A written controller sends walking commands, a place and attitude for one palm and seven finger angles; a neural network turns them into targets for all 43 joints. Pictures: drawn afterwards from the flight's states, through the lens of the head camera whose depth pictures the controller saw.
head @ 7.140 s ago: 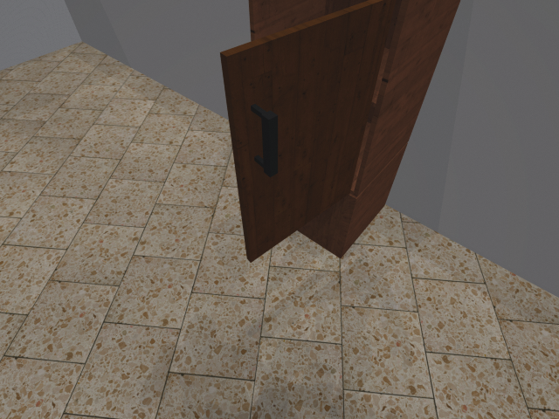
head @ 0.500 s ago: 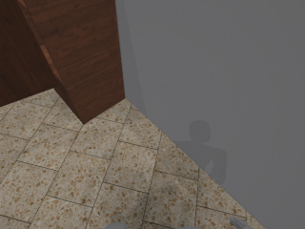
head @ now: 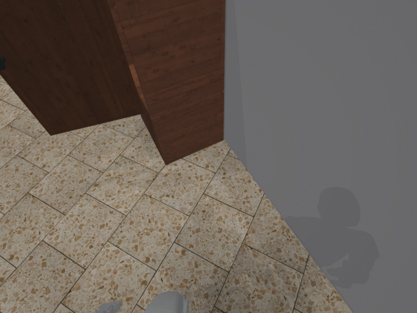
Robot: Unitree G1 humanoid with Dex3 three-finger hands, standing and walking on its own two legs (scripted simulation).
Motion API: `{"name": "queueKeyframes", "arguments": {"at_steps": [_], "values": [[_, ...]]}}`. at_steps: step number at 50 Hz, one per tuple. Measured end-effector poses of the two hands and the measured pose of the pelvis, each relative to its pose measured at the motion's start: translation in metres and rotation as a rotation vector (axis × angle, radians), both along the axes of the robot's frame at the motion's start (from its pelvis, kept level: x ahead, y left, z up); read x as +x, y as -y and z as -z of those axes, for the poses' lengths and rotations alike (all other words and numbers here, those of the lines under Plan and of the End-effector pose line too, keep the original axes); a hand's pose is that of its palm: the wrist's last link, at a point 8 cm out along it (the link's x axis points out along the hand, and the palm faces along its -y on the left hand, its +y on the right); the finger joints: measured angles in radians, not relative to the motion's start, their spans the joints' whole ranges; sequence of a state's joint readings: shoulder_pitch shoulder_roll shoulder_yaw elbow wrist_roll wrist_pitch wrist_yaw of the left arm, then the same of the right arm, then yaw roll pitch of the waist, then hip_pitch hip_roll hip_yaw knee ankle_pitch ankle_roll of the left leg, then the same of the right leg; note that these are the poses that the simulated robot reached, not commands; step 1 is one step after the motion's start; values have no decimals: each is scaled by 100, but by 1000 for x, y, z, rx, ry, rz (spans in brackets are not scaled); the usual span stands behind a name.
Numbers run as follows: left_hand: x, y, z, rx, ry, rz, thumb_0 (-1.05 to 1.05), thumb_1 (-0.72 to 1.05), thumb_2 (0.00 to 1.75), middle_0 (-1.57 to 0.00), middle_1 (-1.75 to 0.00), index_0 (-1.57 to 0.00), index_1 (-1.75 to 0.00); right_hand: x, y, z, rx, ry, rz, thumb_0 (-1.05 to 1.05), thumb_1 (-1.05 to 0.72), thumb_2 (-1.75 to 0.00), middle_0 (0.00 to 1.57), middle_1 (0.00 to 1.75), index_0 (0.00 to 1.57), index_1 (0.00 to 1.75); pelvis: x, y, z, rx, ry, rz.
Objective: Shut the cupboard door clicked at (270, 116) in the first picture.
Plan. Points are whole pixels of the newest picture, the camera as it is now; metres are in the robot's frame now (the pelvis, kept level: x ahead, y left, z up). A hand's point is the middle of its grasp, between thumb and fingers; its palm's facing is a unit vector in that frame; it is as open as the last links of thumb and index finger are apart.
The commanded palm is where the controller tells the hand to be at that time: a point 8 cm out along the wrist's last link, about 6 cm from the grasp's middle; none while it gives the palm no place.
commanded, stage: turn to face it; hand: left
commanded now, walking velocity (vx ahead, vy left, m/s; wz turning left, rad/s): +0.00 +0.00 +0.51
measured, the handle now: out of the picture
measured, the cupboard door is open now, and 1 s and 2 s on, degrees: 80 80 80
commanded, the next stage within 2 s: take the last steps up to it in 0.48 s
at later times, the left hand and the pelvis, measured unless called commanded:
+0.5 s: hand out of the picture +0.04 +0.24 -0.17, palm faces +0.23 -0.94 -0.25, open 7.4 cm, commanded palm none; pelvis +0.02 +0.02 +0.00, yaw +12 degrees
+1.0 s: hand out of the picture -0.05 +0.25 -0.19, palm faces +0.43 -0.88 -0.20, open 7.3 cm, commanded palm none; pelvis +0.05 +0.08 -0.01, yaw +22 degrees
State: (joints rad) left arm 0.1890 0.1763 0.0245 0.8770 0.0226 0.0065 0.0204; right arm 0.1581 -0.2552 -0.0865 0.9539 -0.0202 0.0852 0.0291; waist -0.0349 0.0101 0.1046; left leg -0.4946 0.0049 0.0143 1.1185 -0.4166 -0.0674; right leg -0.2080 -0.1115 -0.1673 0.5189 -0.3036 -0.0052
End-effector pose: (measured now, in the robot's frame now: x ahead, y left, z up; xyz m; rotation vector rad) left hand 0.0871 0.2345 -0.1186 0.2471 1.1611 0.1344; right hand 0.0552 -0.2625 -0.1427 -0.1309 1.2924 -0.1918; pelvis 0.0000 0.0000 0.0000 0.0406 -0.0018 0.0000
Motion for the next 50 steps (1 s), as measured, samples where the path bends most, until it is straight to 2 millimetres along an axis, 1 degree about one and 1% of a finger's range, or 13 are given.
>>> {"name": "queueKeyframes", "arguments": {"at_steps": [2,5,10,13,16,21,27,31,35,40,43,47,50], "values": [[-14,0,4,-16,-21,-38,1,91,90,-20,-30,-20,-30,13,-3,-3,-7,-1,-40,0,-91,-90,20,30,20,30,1,-1,-1,2,-3,-30],[-38,-10,12,-26,-51,-104,1,91,90,-20,-30,-20,-30,38,-12,-7,-21,12,-111,0,-91,-90,20,30,20,30,3,-5,1,-1,-6,-69],[-80,-40,37,-45,-124,-209,1,91,90,-20,-30,-20,-30,87,-40,-8,-61,104,-227,0,-91,-90,20,30,20,30,6,-24,17,-30,-13,-126],[-95,-56,43,-32,-182,-252,1,91,90,-20,-30,-20,-30,103,-56,-13,-73,145,-269,0,-91,-90,20,30,20,30,6,-29,17,-30,-7,-139],[-96,-64,36,-28,-186,-281,1,91,90,-20,-30,-20,-30,107,-67,-19,-75,149,-293,0,-91,-90,20,30,20,30,8,-32,10,-43,-8,-159],[-81,-62,23,-25,-128,-293,1,91,90,-19,-30,-20,-30,102,-75,-18,-45,118,-312,0,-90,-90,20,30,21,30,12,-29,2,-52,-4,-184],[-58,-40,16,-14,-51,-288,1,91,90,-19,-30,-20,-30,89,-64,1,8,57,-298,0,-90,-90,20,30,21,30,20,-12,7,-35,1,-216],[-58,-21,16,-12,-29,-292,1,91,90,-20,-30,-20,-30,84,-52,14,23,11,-288,0,-90,-90,20,30,21,30,22,-5,11,-30,11,-246],[-70,-7,13,-46,-43,-332,1,91,90,-20,-30,-20,-30,83,-47,8,13,-28,-304,0,-91,-90,20,30,20,30,25,-7,4,-25,14,-274],[-98,-13,13,-63,-80,-414,1,93,90,-20,-30,-20,-30,93,-56,-4,-3,-59,-359,0,-91,-90,20,30,20,30,33,-17,-3,-20,4,-324],[-121,-21,17,-81,-126,-466,1,92,90,-20,-30,-20,-30,111,-74,-9,-13,-54,-409,1,-91,-90,20,30,20,30,38,-30,-3,-21,-2,-352],[-152,-39,30,-111,-215,-530,1,92,90,-20,-30,-20,-30,143,-111,-11,-28,7,-473,1,-91,-90,20,30,20,30,47,-58,4,-27,-5,-376],[-164,-58,41,-124,-287,-547,1,91,90,-20,-30,-20,-30,160,-136,-7,-42,79,-488,0,-91,-90,20,30,20,30,53,-79,14,-32,-3,-376]]}}
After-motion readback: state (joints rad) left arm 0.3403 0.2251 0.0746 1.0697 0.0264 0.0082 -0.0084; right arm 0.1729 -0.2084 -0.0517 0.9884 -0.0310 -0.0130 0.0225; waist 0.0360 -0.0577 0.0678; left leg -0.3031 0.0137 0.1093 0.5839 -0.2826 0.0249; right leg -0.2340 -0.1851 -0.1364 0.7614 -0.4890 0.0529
